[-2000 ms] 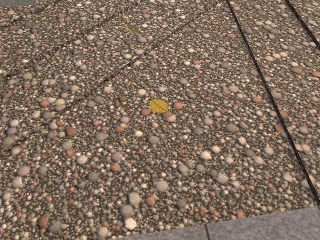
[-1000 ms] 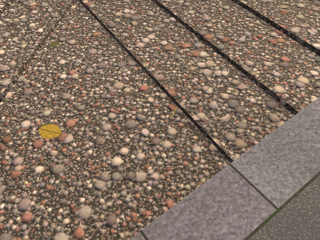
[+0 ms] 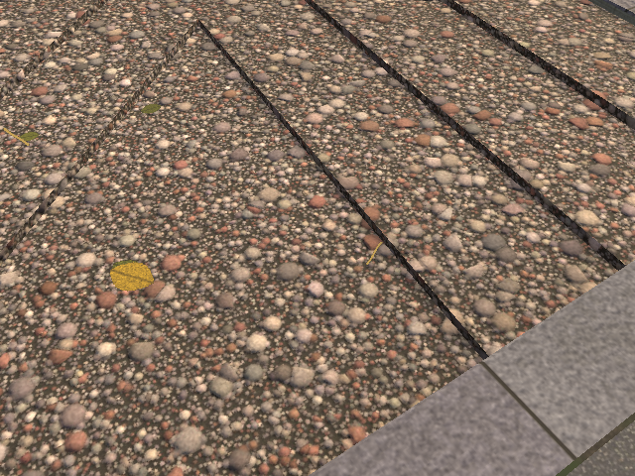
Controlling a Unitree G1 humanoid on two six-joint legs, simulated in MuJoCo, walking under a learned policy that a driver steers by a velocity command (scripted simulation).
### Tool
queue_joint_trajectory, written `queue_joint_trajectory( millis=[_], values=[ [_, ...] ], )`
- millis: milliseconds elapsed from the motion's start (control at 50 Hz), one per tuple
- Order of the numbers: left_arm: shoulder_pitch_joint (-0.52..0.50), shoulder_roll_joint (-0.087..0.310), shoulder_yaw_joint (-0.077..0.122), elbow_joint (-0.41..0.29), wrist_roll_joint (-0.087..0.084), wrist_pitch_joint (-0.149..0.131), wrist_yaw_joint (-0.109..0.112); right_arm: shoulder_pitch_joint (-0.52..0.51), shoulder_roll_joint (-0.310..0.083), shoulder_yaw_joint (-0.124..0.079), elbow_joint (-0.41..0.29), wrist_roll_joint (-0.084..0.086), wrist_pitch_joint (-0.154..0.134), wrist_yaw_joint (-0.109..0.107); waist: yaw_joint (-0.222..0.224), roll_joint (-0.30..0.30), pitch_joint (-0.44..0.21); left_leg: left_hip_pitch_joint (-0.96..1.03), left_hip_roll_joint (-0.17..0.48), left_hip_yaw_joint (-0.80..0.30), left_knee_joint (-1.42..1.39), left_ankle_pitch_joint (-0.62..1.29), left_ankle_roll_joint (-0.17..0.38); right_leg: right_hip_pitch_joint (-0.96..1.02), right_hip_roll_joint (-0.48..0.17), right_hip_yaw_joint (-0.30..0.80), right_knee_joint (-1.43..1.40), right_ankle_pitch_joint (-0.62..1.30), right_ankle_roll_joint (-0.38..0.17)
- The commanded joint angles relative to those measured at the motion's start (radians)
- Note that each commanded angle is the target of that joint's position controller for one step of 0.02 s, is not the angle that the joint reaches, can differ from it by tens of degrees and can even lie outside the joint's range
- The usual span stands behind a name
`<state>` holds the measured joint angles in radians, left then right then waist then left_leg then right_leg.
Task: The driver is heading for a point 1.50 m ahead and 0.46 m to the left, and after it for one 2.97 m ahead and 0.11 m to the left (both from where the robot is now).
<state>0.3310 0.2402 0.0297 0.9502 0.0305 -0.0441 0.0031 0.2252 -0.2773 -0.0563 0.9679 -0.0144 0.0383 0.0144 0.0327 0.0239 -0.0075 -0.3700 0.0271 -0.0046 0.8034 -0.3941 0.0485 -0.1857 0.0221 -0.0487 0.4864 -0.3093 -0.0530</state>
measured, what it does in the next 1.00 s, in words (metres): goes down: left foot, then right foot 0.15 m lower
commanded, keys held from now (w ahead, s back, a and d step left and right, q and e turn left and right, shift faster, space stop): w+shift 0.68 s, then w+q+shift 0.32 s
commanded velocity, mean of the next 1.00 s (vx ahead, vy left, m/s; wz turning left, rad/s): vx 0.92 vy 0.00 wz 0.15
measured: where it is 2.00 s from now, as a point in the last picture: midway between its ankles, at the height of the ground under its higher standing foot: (213, 181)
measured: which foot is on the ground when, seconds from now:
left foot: up 0.00-0.36, down 0.38-0.94, up 0.96-1.00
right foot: down 0.00-0.38, up 0.40-0.92, down 0.94-1.00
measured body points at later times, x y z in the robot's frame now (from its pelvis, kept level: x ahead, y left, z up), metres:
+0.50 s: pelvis +0.29 +0.08 -0.01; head +0.32 +0.08 +0.44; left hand +0.30 +0.35 -0.15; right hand +0.39 -0.19 -0.14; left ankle +0.32 +0.15 -0.74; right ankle +0.15 -0.07 -0.63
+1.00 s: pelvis +0.77 +0.08 -0.14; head +0.81 +0.08 +0.30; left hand +0.93 +0.34 -0.25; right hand +0.69 -0.20 -0.27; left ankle +0.45 +0.16 -0.64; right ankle +0.83 -0.01 -0.88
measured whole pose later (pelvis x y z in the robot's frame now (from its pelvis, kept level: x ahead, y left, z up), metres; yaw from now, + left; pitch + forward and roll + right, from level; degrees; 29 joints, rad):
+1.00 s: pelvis +0.77 +0.08 -0.14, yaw +12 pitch +2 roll +1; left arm 0.02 0.23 0.05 0.86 0.06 -0.12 -0.02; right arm 0.52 -0.25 -0.04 1.07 0.01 -0.06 -0.05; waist -0.11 0.00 0.04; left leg -0.09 -0.06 -0.09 1.48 -0.59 0.15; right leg -0.32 -0.02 -0.07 0.46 -0.19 -0.02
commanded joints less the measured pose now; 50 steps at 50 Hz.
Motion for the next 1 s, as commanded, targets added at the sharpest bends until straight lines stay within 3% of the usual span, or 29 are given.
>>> queue_joint_trajectory(
  millis=[20,60,120,240,300,340,360,380,400,420,440,460,500,540,580,620,660,680,700,720,760,840,880,900,920,940,960,980,1000],
  values=[
    [0.068,0.164,0.037,-0.015,-0.002,-0.022,0.008,-0.232,-0.068,-0.004,-0.177,-0.001,-0.062,0.023,0.013,-0.102,0.138,-0.583,0.044,-0.105,0.243,0.153,0.02,0.226,-0.375,0.61,-0.395,-0.478,-0.165],
    [0.035,0.141,0.033,-0.031,-0.013,-0.045,0.008,-0.169,-0.084,-0.013,-0.141,-0.023,-0.07,0.037,-0.014,-0.081,0.07,-0.484,0.058,-0.048,0.225,0.217,-0.02,0.225,-0.291,0.444,-0.411,-0.281,-0.14],
    [0.136,0.097,0.025,0.018,-0.019,-0.065,0.007,-0.244,-0.055,-0.009,-0.176,-0.023,-0.052,0.047,0.015,-0.11,0.114,-0.501,0.062,0.0,0.176,0.288,-0.051,0.222,-0.25,0.331,-0.454,-0.159,-0.146],
    [0.191,0.125,0.035,0.047,-0.018,-0.072,0.006,-0.436,-0.046,0.0,-0.276,-0.013,-0.053,0.064,0.047,-0.109,0.192,-0.393,0.046,0.071,-0.11,0.378,-0.029,0.213,-0.256,0.188,-0.543,0.055,-0.138],
    [0.174,0.155,0.043,0.065,-0.012,-0.069,0.001,-0.41,-0.048,-0.001,-0.287,-0.012,-0.053,0.067,0.021,-0.155,0.175,-0.195,0.013,0.114,-0.182,0.324,0.017,0.219,-0.26,0.085,-0.501,0.339,-0.123],
    [0.101,0.19,0.051,0.041,-0.005,-0.072,-0.002,-0.192,-0.099,-0.027,-0.22,-0.012,-0.066,0.05,-0.087,-0.163,0.046,0.124,-0.08,0.166,-0.127,0.266,0.054,0.167,-0.241,-0.009,-0.221,0.917,-0.1],
    [0.09,0.211,0.058,0.046,-0.003,-0.065,0.004,0.034,-0.12,-0.044,-0.149,-0.012,-0.07,0.037,-0.188,-0.154,-0.055,0.35,-0.117,0.171,-0.139,0.195,0.073,0.114,-0.227,-0.029,0.043,1.052,-0.091],
    [0.067,0.22,0.063,0.044,0.007,-0.06,0.011,0.273,-0.172,-0.068,-0.079,-0.022,-0.079,0.022,-0.308,-0.103,-0.135,0.627,-0.054,0.093,-0.161,0.083,0.09,-0.101,-0.176,-0.03,0.401,0.861,-0.081],
    [0.158,0.015,0.023,0.015,-0.006,-0.054,0.001,0.311,-0.271,-0.073,-0.076,-0.052,-0.092,0.01,-0.191,0.233,-0.245,0.818,0.293,-0.418,-0.316,-0.389,0.115,-0.405,-0.046,0.024,0.838,-0.142,-0.067],
    [0.16,0.034,0.029,-0.007,-0.045,-0.079,-0.002,0.287,-0.272,-0.074,-0.091,-0.014,-0.098,0.016,-0.179,0.312,-0.324,0.765,0.36,-0.886,-0.569,-0.397,0.147,-0.526,0.068,0.246,0.982,-0.183,-0.091],
    [0.061,0.111,0.048,-0.021,-0.047,-0.078,0.002,0.163,-0.198,-0.061,-0.087,-0.018,-0.098,0.016,-0.116,0.127,-0.114,0.635,0.317,-0.689,-0.547,-0.278,0.15,-0.618,-0.024,0.22,0.995,-0.027,-0.104],
    [0.022,0.135,0.05,-0.023,-0.042,-0.08,0.001,0.105,-0.132,-0.047,-0.109,-0.013,-0.11,0.018,-0.099,0.015,-0.059,0.483,0.296,-0.524,-0.55,-0.171,0.163,-0.552,-0.083,0.183,0.912,0.085,-0.104],
    [0.001,0.087,0.043,-0.021,-0.005,-0.051,-0.012,0.036,-0.078,-0.026,-0.108,-0.012,-0.123,0.014,-0.024,0.013,0.035,0.246,0.205,-0.358,-0.605,-0.087,0.144,-0.442,-0.147,0.177,0.779,0.131,-0.076],
    [-0.061,0.06,0.034,-0.047,-0.005,-0.016,-0.026,0.076,-0.056,-0.012,-0.085,0.002,-0.145,0.009,-0.003,0.021,0.114,0.144,0.182,-0.284,-0.683,-0.056,0.149,-0.428,-0.182,0.164,0.656,0.135,-0.036],
    [-0.165,0.069,0.029,-0.087,-0.002,0.005,-0.033,0.148,-0.076,-0.011,-0.065,0.014,-0.163,0.009,-0.017,0.002,0.169,0.161,0.162,-0.232,-0.751,0.046,0.164,-0.508,-0.194,0.129,0.518,0.245,-0.013],
    [-0.298,0.072,0.022,-0.131,0.009,-0.005,-0.053,0.204,-0.087,-0.009,-0.048,0.02,-0.164,0.005,-0.047,-0.034,0.197,0.164,0.116,-0.125,-0.778,0.234,0.154,-0.486,-0.163,0.06,0.301,0.369,-0.002],
    [-0.308,0.06,0.017,-0.118,0.022,-0.005,-0.075,0.299,-0.109,-0.017,-0.008,0.009,-0.164,0.001,-0.058,0.011,0.154,0.277,0.137,-0.069,-0.746,0.516,0.137,-0.479,-0.142,0.026,0.329,0.501,-0.018],
    [-0.325,0.071,0.023,-0.115,0.018,-0.02,-0.073,0.35,-0.083,-0.009,0.019,0.003,-0.173,-0.012,-0.063,0.008,0.135,0.423,0.12,-0.039,-0.654,0.586,0.119,-0.586,-0.145,0.058,0.301,0.592,-0.034],
    [-0.387,0.072,0.024,-0.14,0.008,-0.035,-0.07,0.367,-0.064,0.002,0.02,0.008,-0.182,-0.013,-0.08,-0.008,0.137,0.425,0.072,-0.039,-0.629,0.568,0.113,-0.599,-0.121,0.012,0.209,0.619,-0.04],
    [-0.454,0.055,0.016,-0.162,0.016,-0.047,-0.068,0.361,-0.05,0.007,0.033,0.009,-0.186,-0.015,-0.082,-0.013,0.148,0.353,0.07,-0.047,-0.618,0.522,0.106,-0.505,-0.121,0.014,0.13,0.732,-0.044],
    [-0.471,0.04,0.013,-0.169,0.013,-0.037,-0.073,0.335,-0.058,0.012,0.026,0.001,-0.179,-0.013,-0.091,-0.012,0.133,0.225,0.067,-0.067,-0.615,0.426,0.108,-0.309,-0.098,-0.012,0.101,0.851,-0.046],
    [-0.552,0.088,0.022,-0.223,0.011,-0.027,-0.049,0.393,-0.083,0.014,0.067,-0.013,-0.15,-0.03,-0.143,0.0,0.193,0.437,0.083,-0.126,-0.45,0.625,0.118,-0.368,-0.077,-0.018,-0.034,0.687,-0.032],
    [-0.405,0.101,0.03,-0.188,0.011,-0.045,-0.028,0.399,-0.116,0.011,0.082,-0.03,-0.123,-0.049,-0.1,0.011,0.098,0.543,0.06,-0.147,-0.147,0.798,0.11,-0.225,-0.076,0.015,-0.154,0.669,-0.021],
    [-0.234,0.123,0.042,-0.126,0.004,-0.048,-0.016,0.38,-0.128,0.005,0.084,-0.042,-0.107,-0.06,-0.031,0.036,0.025,0.558,0.053,-0.184,0.081,0.827,0.131,-0.103,-0.117,0.072,-0.194,0.677,-0.021],
    [-0.033,0.161,0.06,-0.07,0.004,-0.053,-0.007,0.33,-0.127,-0.003,0.079,-0.039,-0.097,-0.068,0.063,0.031,-0.05,0.482,0.032,-0.191,0.365,0.803,0.138,0.093,-0.141,0.083,-0.235,0.707,-0.008],
    [0.162,0.204,0.083,-0.006,0.019,-0.058,-0.002,0.21,-0.115,-0.017,0.045,-0.004,-0.104,-0.057,0.172,-0.092,-0.113,0.214,-0.067,-0.143,0.733,0.428,0.119,0.394,-0.192,0.106,-0.25,0.75,-0.023],
    [0.206,0.249,0.083,0.023,0.053,-0.062,-0.008,0.213,-0.001,0.007,-0.003,0.02,-0.128,-0.055,0.097,-0.264,-0.1,-0.273,-0.116,-0.14,0.978,-0.332,0.124,0.707,-0.299,0.096,0.178,1.23,0.027],
    [0.222,0.179,0.058,0.002,0.045,-0.071,-0.022,0.322,-0.001,0.012,-0.006,0.077,-0.139,-0.075,0.056,-0.269,-0.252,-0.492,-0.054,-0.15,0.923,-0.23,0.118,0.93,-0.453,0.245,0.291,1.429,-0.018],
    [0.198,0.177,0.078,-0.001,0.04,-0.069,-0.023,0.278,-0.023,0.013,-0.003,0.073,-0.122,-0.083,0.092,-0.25,-0.311,-0.614,-0.012,-0.088,0.924,-0.137,0.103,0.914,-0.503,0.399,0.151,0.833,-0.136]
  ],
)
Next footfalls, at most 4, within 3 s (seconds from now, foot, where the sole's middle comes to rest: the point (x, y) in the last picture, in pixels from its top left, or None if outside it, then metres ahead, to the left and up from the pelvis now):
0.38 left None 0.36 0.15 -0.77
0.94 right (353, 366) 0.87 -0.01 -0.92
1.30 left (269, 267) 1.20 0.24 -0.92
1.70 right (245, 170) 1.64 0.37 -0.92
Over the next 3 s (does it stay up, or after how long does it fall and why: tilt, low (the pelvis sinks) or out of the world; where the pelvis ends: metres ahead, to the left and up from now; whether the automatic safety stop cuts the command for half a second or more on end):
stays up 1.66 0.49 -0.15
